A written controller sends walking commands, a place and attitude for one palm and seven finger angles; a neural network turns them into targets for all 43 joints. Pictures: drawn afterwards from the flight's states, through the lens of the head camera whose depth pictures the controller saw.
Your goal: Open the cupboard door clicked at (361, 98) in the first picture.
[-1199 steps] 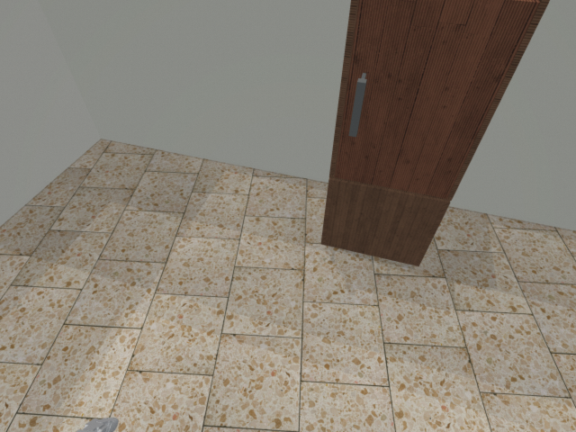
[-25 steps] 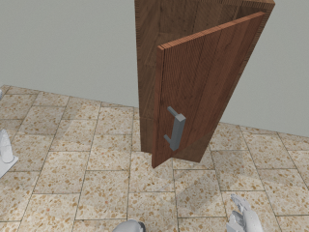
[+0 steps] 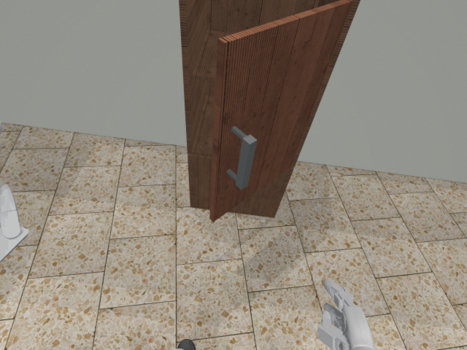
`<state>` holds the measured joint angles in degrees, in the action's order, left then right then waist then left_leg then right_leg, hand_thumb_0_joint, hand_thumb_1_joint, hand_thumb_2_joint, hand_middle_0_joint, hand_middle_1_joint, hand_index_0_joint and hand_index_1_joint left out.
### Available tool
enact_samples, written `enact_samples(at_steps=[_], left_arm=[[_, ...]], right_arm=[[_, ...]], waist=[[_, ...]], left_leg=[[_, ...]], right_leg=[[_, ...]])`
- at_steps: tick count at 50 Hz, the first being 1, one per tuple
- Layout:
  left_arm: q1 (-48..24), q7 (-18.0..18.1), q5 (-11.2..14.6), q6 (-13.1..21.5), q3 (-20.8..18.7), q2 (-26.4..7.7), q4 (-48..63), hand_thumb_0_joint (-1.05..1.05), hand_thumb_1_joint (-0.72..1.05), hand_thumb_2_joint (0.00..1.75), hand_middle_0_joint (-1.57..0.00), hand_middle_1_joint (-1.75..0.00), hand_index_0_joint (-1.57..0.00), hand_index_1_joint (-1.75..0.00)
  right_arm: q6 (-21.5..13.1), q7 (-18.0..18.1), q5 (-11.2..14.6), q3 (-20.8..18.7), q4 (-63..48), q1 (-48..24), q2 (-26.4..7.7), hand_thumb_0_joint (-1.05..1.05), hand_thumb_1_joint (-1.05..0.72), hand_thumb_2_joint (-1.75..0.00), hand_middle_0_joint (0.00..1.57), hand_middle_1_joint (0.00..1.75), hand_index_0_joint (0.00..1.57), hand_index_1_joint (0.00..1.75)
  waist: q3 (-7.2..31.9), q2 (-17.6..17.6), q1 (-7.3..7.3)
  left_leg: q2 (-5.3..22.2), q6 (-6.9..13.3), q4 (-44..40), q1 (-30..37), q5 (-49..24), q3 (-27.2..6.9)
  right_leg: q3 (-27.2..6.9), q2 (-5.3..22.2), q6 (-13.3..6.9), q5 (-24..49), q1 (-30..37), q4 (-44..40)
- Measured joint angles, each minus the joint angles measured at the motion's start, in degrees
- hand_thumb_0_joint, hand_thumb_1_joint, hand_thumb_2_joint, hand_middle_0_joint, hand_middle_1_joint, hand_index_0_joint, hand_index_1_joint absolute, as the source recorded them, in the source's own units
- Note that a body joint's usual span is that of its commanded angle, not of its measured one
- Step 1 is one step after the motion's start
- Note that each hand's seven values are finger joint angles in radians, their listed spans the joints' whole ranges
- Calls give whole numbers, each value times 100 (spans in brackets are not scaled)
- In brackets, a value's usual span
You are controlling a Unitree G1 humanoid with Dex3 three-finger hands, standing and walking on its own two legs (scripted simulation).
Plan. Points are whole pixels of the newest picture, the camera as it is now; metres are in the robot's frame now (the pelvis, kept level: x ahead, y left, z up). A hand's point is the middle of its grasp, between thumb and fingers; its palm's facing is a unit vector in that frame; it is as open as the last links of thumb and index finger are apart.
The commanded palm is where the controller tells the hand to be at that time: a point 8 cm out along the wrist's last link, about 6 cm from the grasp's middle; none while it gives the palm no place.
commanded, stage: stop stepping back and stand still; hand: left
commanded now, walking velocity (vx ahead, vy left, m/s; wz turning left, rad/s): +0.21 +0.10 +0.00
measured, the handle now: (239, 159) +0.54 +0.00 -0.04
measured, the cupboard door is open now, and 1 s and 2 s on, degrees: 47 47 47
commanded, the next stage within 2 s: let the arm hang, fingers relaxed in 0.78 s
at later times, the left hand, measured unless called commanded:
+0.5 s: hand (57, 277) +0.17 +0.20 +0.17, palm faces +0.33 -0.80 -0.49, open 7.5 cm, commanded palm +0.10 +0.26 +0.18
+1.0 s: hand (79, 318) +0.16 +0.23 +0.02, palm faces +0.06 -0.89 -0.46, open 7.4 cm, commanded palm none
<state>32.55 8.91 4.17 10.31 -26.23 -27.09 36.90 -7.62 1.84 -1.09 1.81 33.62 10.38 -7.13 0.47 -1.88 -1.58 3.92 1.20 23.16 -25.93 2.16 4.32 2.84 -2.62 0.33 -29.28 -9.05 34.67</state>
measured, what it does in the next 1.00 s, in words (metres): steps on the spot: right foot, then left foot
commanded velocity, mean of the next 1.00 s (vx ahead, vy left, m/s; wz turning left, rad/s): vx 0.06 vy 0.04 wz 0.00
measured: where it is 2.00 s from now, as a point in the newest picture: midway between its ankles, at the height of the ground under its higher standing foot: outside the picture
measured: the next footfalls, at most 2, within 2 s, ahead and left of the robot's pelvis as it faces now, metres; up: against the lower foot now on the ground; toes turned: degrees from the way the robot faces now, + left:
right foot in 0.06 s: -0.05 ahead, -0.10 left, +0.00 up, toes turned -5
left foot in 0.30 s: +0.04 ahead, +0.08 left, +0.00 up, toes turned +1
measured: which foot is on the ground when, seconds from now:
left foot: down 0.00-0.06, up 0.08-0.28, down 0.30-0.52, up 0.54-0.76, down 0.78-1.00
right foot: up 0.00-0.04, down 0.06-1.00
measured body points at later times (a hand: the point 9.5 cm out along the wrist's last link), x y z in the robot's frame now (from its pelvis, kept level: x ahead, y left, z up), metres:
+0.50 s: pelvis -0.05 -0.03 -0.01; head -0.06 -0.03 +0.44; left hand +0.15 +0.25 +0.20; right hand +0.08 -0.28 -0.09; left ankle +0.00 +0.08 -0.74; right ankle -0.09 -0.10 -0.74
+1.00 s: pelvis -0.07 +0.00 +0.00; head -0.07 -0.01 +0.44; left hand +0.16 +0.28 +0.04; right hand +0.11 -0.27 -0.09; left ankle -0.04 +0.10 -0.74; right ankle -0.09 -0.10 -0.74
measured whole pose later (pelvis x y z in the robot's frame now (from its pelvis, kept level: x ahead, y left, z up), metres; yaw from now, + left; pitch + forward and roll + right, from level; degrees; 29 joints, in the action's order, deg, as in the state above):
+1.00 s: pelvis -0.07 +0.00 +0.00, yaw -2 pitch +0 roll +0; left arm 15.9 1.1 -1.7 3.5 -6.8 -21.5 -6.6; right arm -4.8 -0.1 -0.6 -1.3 42.3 5.4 -17.4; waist 0.5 2.3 0.3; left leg -0.3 1.5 32.2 -17.7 15.0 2.1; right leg 3.1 -0.3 -1.3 -18.2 -14.2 31.8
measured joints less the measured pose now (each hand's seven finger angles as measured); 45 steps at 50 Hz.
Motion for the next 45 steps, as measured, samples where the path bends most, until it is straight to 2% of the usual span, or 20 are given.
enact_samples(at_steps=[2,5,7,9,12,15,16,18,20,22,24,26,27,29,32,34,38,40,44,45], left_arm=[[177,0,34,-40,-170,-182,-101,1,89,89,-21,-30,-21,-30],[394,-81,44,-61,-63,-80,-324,1,89,89,-21,-30,-21,-30],[574,-90,31,-50,35,-31,-446,1,88,89,-21,-30,-21,-30],[597,-60,-27,1,88,55,-611,1,88,89,-21,-30,-21,-31],[203,1,-144,94,183,278,-1041,1,88,89,-21,-30,-21,-31],[-391,51,-191,112,299,489,-1459,1,88,89,-21,-30,-21,-31],[-561,59,-190,104,320,531,-1558,1,88,89,-21,-30,-21,-30],[-784,65,-179,69,345,584,-1690,1,89,89,-21,-30,-21,-30],[-741,43,-193,9,354,551,-1600,2,89,89,-21,-30,-21,-30],[-540,-2,-200,-20,327,412,-1306,2,89,89,-21,-30,-21,-30],[-244,-13,-203,45,222,225,-945,2,89,89,-21,-30,-21,-30],[-8,-36,-227,159,185,164,-741,2,89,89,-21,-30,-21,-30],[112,-50,-230,210,169,146,-678,2,88,89,-21,-30,-21,-30],[321,-51,-216,299,124,171,-643,2,88,89,-21,-30,-21,-31],[391,-10,-220,386,84,347,-980,1,88,89,-21,-30,-21,-31],[189,31,-248,342,135,474,-1377,1,88,89,-21,-30,-21,-31],[-455,76,-259,67,434,770,-1849,1,89,89,-21,-30,-21,-30],[-625,68,-254,-43,580,857,-1725,1,89,89,-21,-30,-21,-30],[-444,6,-262,-87,609,702,-1030,2,89,89,-21,-30,-21,-30],[-527,-77,-356,40,715,588,-1193,2,89,89,-21,-30,-21,-30]], right_arm=[[74,7,11,26,-90,48,-26,1,-90,-90,20,30,20,30],[274,9,-6,-27,103,62,-296,1,-90,-90,20,30,20,30],[371,8,74,-73,322,282,-423,1,-90,-90,20,30,20,30],[400,45,131,-112,486,533,-520,1,-90,-90,20,30,20,30],[353,154,144,-189,612,778,-687,2,-90,-90,20,30,20,30],[288,232,132,-291,641,790,-861,2,-90,-90,20,30,20,30],[288,243,132,-329,642,713,-878,2,-90,-90,20,30,20,30],[291,228,150,-367,582,490,-834,2,-90,-90,20,30,20,29],[185,195,84,-354,459,328,-721,2,-90,-90,20,30,19,29],[75,164,65,-296,325,243,-555,2,-90,-90,20,30,19,29],[14,144,79,-207,171,237,-405,2,-90,-90,20,30,19,29],[23,135,94,-164,90,297,-353,2,-90,-90,20,30,20,29],[54,119,92,-157,89,351,-341,1,-90,-90,20,30,20,29],[145,81,98,-154,197,425,-326,1,-90,-90,20,30,20,30],[217,90,94,-125,424,468,-350,1,-90,-90,20,30,20,30],[216,150,96,-114,482,478,-407,2,-90,-90,20,30,20,30],[133,251,84,-160,548,387,-593,2,-90,-90,20,30,20,30],[125,260,83,-205,559,261,-630,2,-90,-90,20,30,20,30],[146,227,104,-197,297,-16,-512,2,-90,-90,20,30,20,30],[39,128,112,-235,322,-80,-540,2,-90,-90,20,30,20,30]], waist=[[67,-159,-43],[19,140,25],[191,145,149],[379,44,248],[515,-25,291],[484,32,197],[437,13,133],[271,-73,37],[157,-91,-86],[48,-120,-168],[-39,-131,-180],[-105,106,-207],[-75,212,-180],[16,278,3],[97,231,262],[73,237,324],[-100,366,311],[-210,343,292],[-369,23,238],[-337,36,215]], left_leg=[[-154,-84,27,-177,130,131],[-92,-150,842,-424,774,-46],[-205,-143,1655,-414,1122,-162],[-323,-101,2123,-258,1325,-114],[-422,18,1863,200,1353,56],[-506,180,1093,787,1106,131],[-552,172,997,864,1349,112],[-617,165,1121,832,1432,177],[-602,153,1146,796,1318,218],[-573,125,1053,795,1207,224],[-522,60,1015,750,1130,225],[-376,-3,1092,658,1157,44],[-335,-32,1196,572,1383,-55],[-381,-102,1852,341,1750,-245],[-450,-150,2522,247,1801,-323],[-408,-116,2217,423,1731,-296],[-282,22,1054,990,1129,-316],[-241,-62,652,1255,1133,-350],[-265,-151,517,1372,1269,-206],[-270,-127,581,1267,1230,-214]], right_leg=[[60,106,-169,352,437,-965],[4,-41,-386,618,487,-1069],[-128,-30,-383,638,551,-1081],[-247,42,-362,639,640,-1110],[-279,123,-359,549,711,-989],[-177,139,-315,256,588,-457],[-152,177,-257,130,451,-123],[-213,279,7,343,64,693],[-281,278,70,87,-301,1247],[-258,298,50,25,-479,1110],[-136,327,-17,401,-460,497],[69,165,-277,687,-366,206],[140,96,-376,756,-336,59],[114,35,-473,881,-305,-210],[-62,57,-468,1114,-197,-612],[-86,92,-442,1207,-116,-773],[96,65,-372,1178,-5,-785],[151,37,-328,1104,-11,-657],[14,76,-284,1172,-5,-674],[33,87,-255,1225,-101,-615]])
